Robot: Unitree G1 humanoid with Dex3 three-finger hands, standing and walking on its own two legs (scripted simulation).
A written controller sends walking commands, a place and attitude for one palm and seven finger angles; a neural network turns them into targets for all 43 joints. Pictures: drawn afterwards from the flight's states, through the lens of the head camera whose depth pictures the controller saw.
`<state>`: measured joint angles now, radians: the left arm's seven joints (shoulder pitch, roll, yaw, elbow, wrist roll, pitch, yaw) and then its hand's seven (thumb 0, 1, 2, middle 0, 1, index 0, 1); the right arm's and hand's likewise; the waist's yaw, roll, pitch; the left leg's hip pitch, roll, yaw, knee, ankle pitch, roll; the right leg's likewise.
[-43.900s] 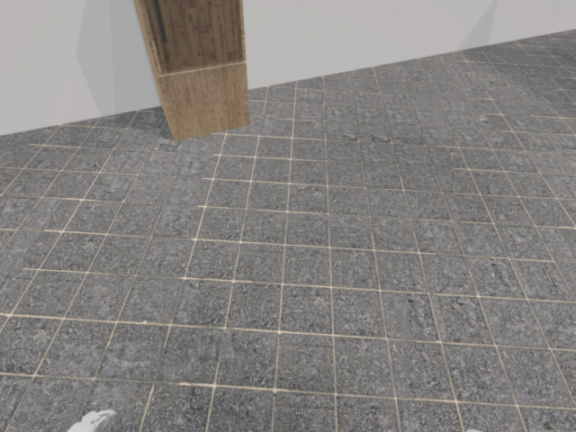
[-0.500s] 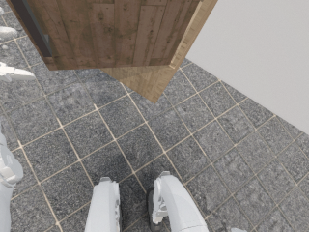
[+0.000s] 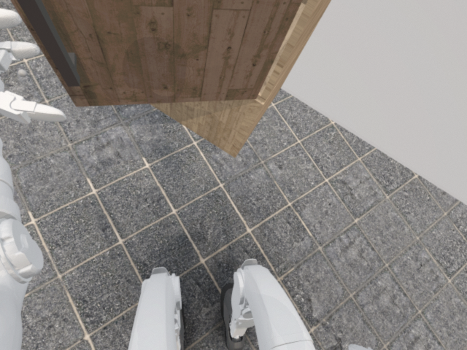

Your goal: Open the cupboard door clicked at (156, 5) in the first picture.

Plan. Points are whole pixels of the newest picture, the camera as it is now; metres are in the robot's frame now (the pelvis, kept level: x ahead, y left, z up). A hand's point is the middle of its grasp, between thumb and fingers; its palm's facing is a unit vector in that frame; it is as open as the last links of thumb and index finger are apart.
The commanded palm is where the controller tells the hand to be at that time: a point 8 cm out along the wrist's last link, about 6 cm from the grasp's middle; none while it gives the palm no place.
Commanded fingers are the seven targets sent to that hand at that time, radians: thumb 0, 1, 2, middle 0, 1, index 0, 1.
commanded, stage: slide the fingers in behind the handle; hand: left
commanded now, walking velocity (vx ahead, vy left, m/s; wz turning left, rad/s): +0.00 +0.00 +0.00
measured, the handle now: (52, 30) +0.58 +0.24 +0.05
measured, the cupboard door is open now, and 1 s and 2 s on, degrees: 41 41 41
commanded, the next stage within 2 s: close the thumb around the handle in 1.34 s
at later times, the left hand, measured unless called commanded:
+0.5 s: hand (48, 72) +0.52 +0.25 +0.03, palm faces +0.12 -0.99 -0.01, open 14.0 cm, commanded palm +0.51 +0.26 +0.04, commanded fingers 0.00 -0.50 0.30 -0.30 -1.20 -0.30 -1.20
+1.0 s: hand (76, 70) +0.53 +0.21 +0.03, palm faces +0.12 -0.99 -0.02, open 14.0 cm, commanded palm +0.50 +0.24 +0.04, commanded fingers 0.00 -0.50 0.30 -0.30 -1.20 -0.30 -1.20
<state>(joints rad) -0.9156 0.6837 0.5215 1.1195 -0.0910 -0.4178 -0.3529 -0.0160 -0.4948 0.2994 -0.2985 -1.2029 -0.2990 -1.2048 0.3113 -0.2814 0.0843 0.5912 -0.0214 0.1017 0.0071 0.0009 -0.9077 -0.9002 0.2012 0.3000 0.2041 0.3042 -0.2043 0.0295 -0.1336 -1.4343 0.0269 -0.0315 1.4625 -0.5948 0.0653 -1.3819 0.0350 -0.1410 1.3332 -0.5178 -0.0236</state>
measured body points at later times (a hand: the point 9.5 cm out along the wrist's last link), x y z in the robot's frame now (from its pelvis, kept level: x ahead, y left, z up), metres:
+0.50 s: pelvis +0.00 +0.00 +0.00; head +0.19 +0.05 +0.41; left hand +0.51 +0.30 +0.04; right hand +0.03 -0.27 -0.10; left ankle +0.03 +0.08 -0.58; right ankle +0.05 -0.12 -0.58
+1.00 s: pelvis +0.01 -0.01 +0.01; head +0.19 +0.03 +0.42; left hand +0.52 +0.26 +0.04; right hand +0.03 -0.27 -0.10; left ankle +0.03 +0.08 -0.58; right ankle +0.05 -0.12 -0.58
